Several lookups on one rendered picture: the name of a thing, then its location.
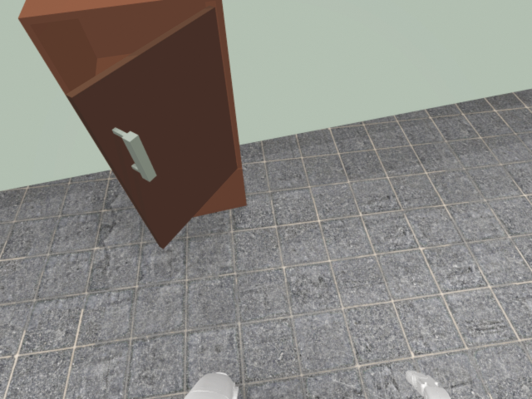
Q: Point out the handle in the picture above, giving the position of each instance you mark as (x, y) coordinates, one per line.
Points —
(138, 154)

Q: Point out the robot left thigh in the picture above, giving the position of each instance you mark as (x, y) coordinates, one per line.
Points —
(214, 386)

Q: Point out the robot right hand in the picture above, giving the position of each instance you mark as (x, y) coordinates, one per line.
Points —
(426, 386)

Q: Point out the cupboard door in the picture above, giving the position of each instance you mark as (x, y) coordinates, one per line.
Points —
(172, 94)

